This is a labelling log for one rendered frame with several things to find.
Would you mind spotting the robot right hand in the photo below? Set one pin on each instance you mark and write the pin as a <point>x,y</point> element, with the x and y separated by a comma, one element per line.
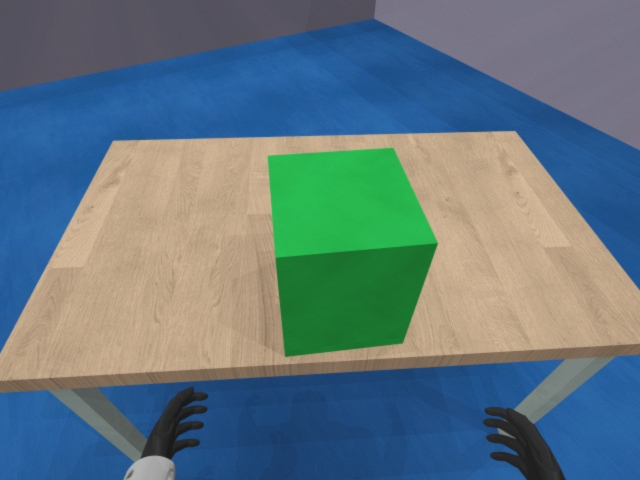
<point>535,460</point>

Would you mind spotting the left robot forearm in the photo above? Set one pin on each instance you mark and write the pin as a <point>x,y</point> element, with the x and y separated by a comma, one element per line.
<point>151,468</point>

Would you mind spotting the robot left hand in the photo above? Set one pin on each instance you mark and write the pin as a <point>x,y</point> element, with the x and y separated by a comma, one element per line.
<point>161,441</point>

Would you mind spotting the carton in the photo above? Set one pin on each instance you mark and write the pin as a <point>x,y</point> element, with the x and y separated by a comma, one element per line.
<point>352,247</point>

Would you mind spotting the table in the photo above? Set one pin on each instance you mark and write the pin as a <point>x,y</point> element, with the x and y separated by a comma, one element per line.
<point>167,273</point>

